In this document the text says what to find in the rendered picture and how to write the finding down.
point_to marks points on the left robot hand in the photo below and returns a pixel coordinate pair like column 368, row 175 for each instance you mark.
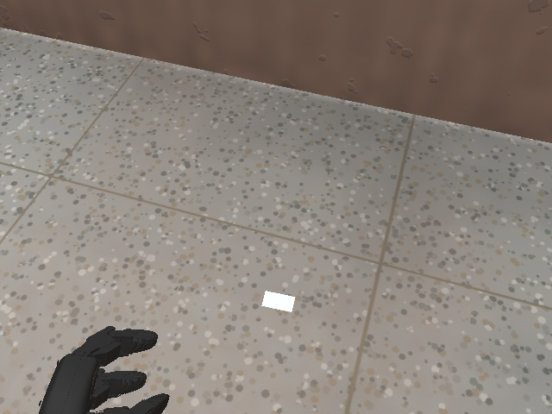
column 79, row 384

